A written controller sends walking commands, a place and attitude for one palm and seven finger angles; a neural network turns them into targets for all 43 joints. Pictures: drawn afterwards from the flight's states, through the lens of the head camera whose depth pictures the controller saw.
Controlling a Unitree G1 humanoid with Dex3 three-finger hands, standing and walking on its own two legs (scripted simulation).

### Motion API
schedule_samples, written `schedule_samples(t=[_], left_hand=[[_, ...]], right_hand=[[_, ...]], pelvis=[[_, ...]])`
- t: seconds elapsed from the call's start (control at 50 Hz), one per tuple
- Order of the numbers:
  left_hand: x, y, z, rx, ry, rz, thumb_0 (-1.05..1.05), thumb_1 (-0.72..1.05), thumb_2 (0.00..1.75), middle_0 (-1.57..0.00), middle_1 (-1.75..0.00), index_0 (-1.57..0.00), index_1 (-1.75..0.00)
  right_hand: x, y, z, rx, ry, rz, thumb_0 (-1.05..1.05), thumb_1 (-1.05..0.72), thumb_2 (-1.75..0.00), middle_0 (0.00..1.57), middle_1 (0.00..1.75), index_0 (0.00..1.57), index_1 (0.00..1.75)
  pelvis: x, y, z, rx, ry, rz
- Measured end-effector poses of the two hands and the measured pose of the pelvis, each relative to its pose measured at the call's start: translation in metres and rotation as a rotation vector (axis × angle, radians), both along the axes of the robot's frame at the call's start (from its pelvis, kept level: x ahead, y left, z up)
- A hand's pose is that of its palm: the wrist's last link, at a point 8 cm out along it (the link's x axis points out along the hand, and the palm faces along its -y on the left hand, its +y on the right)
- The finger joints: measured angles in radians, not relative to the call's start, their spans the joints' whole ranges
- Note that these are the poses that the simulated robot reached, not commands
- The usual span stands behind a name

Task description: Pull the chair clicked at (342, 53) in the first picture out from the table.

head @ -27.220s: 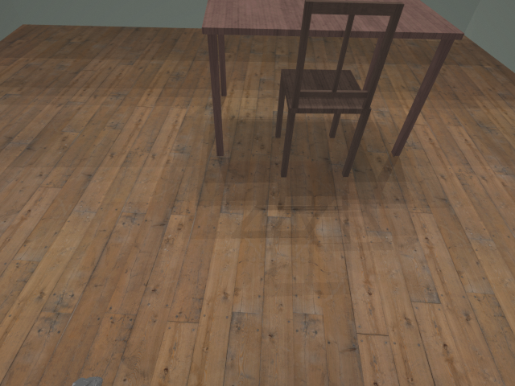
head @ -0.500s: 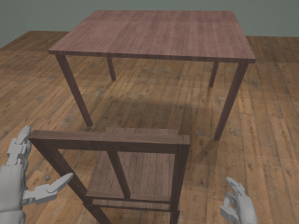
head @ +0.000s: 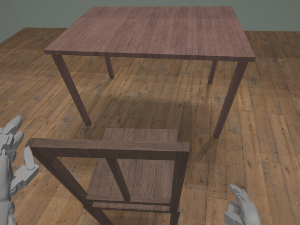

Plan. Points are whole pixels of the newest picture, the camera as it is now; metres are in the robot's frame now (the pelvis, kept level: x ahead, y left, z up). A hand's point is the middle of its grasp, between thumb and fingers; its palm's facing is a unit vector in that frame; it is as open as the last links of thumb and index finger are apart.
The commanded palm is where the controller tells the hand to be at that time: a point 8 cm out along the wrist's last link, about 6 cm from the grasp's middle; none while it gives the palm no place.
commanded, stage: draw the hand back to the body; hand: left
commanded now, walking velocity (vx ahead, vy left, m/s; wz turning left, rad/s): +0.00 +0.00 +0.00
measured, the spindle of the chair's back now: (120, 181) +0.26 +0.14 -0.07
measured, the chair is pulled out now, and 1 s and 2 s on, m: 0.54 0.54 0.54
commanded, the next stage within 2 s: step back with the hand held close in 0.12 s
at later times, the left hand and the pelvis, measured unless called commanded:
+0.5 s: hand (31, 169) +0.18 +0.26 +0.15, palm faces +0.38 -0.80 -0.47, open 7.4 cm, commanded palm +0.12 +0.31 +0.18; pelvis -0.03 +0.01 +0.00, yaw -2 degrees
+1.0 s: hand (7, 199) +0.12 +0.27 +0.15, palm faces +0.44 -0.77 -0.46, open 7.4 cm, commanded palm +0.06 +0.31 +0.18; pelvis -0.09 +0.01 -0.01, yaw -1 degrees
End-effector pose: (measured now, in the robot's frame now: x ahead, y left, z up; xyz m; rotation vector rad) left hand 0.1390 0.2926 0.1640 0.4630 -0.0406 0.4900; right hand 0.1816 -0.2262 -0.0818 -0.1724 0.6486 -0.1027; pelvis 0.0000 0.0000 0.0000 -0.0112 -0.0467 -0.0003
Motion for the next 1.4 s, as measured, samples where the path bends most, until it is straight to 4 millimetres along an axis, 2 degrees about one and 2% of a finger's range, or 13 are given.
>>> schedule_samples(t=[0.16,0.24,0.28,0.36,0.5,0.58,0.72,0.78,0.94,1.06,1.16,1.4], left_hand=[[-0.010,0.004,0.017,0.041,-0.064,0.004,0.01,0.88,0.90,-0.21,-0.30,-0.21,-0.30],[-0.013,0.009,0.016,0.032,-0.074,0.022,0.01,0.89,0.90,-0.21,-0.30,-0.21,-0.30],[-0.012,0.010,0.013,0.016,-0.074,0.022,0.01,0.89,0.90,-0.21,-0.30,-0.21,-0.30],[-0.005,0.016,0.022,0.053,-0.111,-0.004,0.01,0.89,0.90,-0.21,-0.30,-0.21,-0.30],[-0.001,0.008,0.005,0.056,0.015,-0.092,0.01,0.89,0.90,-0.20,-0.30,-0.21,-0.30],[-0.011,0.007,0.005,0.082,0.045,-0.116,0.01,0.89,0.90,-0.21,-0.30,-0.21,-0.30],[-0.036,0.014,0.026,0.152,-0.047,-0.067,0.01,0.89,0.90,-0.21,-0.30,-0.21,-0.31],[-0.046,0.015,0.023,0.139,-0.059,-0.036,0.01,0.89,0.90,-0.21,-0.30,-0.21,-0.30],[-0.061,0.013,0.001,0.070,-0.041,-0.042,0.01,0.89,0.90,-0.21,-0.30,-0.21,-0.30],[-0.067,0.017,0.013,0.120,-0.098,-0.072,0.02,0.89,0.90,-0.21,-0.30,-0.21,-0.31],[-0.074,0.020,0.022,0.165,-0.135,-0.073,0.01,0.89,0.90,-0.21,-0.30,-0.21,-0.31],[-0.070,0.015,0.011,0.134,-0.119,-0.079,0.01,0.89,0.90,-0.21,-0.30,-0.21,-0.30]], right_hand=[[-0.002,0.004,0.004,-0.006,-0.019,0.009,0.02,-0.90,-0.90,0.20,0.30,0.20,0.30],[-0.002,0.008,0.005,0.007,-0.028,0.013,0.02,-0.90,-0.90,0.20,0.30,0.20,0.30],[-0.003,0.010,0.006,0.011,-0.029,0.018,0.02,-0.90,-0.90,0.20,0.30,0.20,0.30],[-0.010,0.012,0.006,0.003,-0.012,0.016,0.02,-0.90,-0.90,0.20,0.30,0.20,0.30],[-0.036,0.008,0.002,0.007,0.030,-0.067,0.02,-0.90,-0.90,0.20,0.30,0.20,0.30],[-0.053,0.006,-0.004,0.003,0.067,-0.102,0.02,-0.90,-0.90,0.20,0.30,0.20,0.30],[-0.074,0.006,-0.011,0.005,0.087,-0.100,0.02,-0.91,-0.90,0.20,0.30,0.20,0.30],[-0.079,0.005,-0.012,0.010,0.072,-0.094,0.02,-0.90,-0.90,0.20,0.30,0.20,0.30],[-0.099,-0.001,-0.007,-0.037,0.052,-0.082,0.02,-0.90,-0.90,0.20,0.30,0.20,0.30],[-0.114,-0.002,-0.001,-0.068,0.054,-0.081,0.02,-0.90,-0.90,0.20,0.30,0.20,0.30],[-0.119,0.000,-0.004,-0.062,0.059,-0.080,0.02,-0.90,-0.90,0.20,0.30,0.20,0.30],[-0.114,0.006,-0.013,-0.059,0.089,-0.049,0.02,-0.90,-0.90,0.20,0.30,0.20,0.30]], pelvis=[[-0.003,0.002,0.001,-0.002,-0.019,0.005],[-0.008,0.003,0.001,0.000,-0.023,0.004],[-0.011,0.003,0.000,-0.001,-0.023,0.001],[-0.019,0.004,0.001,-0.004,-0.005,-0.011],[-0.030,0.015,0.001,0.005,0.027,-0.034],[-0.037,0.016,-0.001,0.011,0.034,-0.035],[-0.052,0.012,-0.004,0.014,0.033,-0.025],[-0.059,0.011,-0.005,0.012,0.035,-0.026],[-0.080,0.013,-0.008,0.010,0.044,-0.023],[-0.088,0.014,-0.009,-0.001,0.050,-0.011],[-0.090,0.013,-0.011,0.002,0.049,-0.009],[-0.092,0.014,-0.014,0.000,0.075,-0.008]])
